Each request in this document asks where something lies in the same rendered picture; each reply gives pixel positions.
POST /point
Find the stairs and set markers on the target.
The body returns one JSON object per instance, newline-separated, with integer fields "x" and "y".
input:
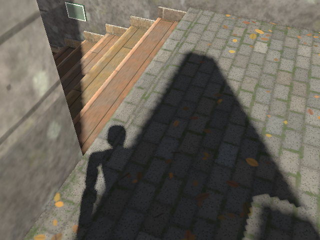
{"x": 97, "y": 76}

